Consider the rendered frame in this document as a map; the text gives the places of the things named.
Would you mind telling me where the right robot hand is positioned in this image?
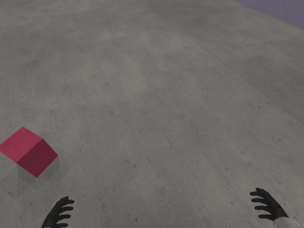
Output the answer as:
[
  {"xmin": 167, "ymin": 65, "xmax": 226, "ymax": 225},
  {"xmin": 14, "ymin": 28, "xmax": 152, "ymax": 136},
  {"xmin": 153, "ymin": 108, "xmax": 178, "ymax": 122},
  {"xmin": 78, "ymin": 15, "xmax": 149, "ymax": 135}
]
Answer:
[{"xmin": 249, "ymin": 188, "xmax": 288, "ymax": 221}]

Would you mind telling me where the left robot hand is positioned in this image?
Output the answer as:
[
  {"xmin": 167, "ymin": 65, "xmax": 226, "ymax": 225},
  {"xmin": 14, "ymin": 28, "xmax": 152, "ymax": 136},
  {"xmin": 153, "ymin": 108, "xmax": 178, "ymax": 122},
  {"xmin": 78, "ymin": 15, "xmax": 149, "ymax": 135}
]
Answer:
[{"xmin": 41, "ymin": 196, "xmax": 75, "ymax": 228}]

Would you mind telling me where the robot right forearm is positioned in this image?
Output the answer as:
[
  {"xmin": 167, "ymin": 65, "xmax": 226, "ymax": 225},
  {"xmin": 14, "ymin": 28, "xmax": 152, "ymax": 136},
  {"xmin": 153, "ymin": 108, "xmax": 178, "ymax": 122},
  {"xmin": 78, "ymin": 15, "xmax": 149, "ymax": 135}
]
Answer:
[{"xmin": 273, "ymin": 217, "xmax": 301, "ymax": 228}]

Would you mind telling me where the carton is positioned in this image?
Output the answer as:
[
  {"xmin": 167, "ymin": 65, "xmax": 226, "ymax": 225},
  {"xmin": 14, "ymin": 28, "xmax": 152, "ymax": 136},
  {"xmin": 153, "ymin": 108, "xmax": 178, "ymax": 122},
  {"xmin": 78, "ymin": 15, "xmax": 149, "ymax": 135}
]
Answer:
[{"xmin": 0, "ymin": 126, "xmax": 58, "ymax": 178}]

